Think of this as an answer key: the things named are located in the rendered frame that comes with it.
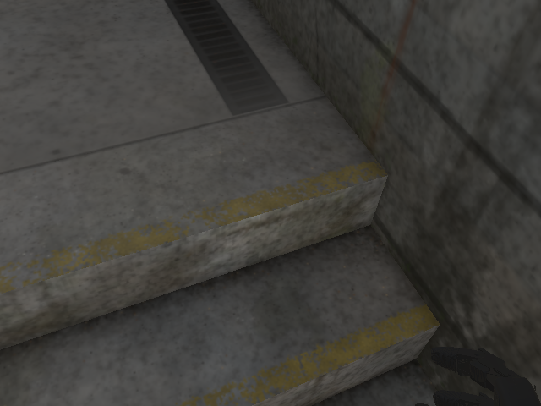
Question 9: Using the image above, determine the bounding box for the robot right hand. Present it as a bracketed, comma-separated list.
[415, 347, 541, 406]

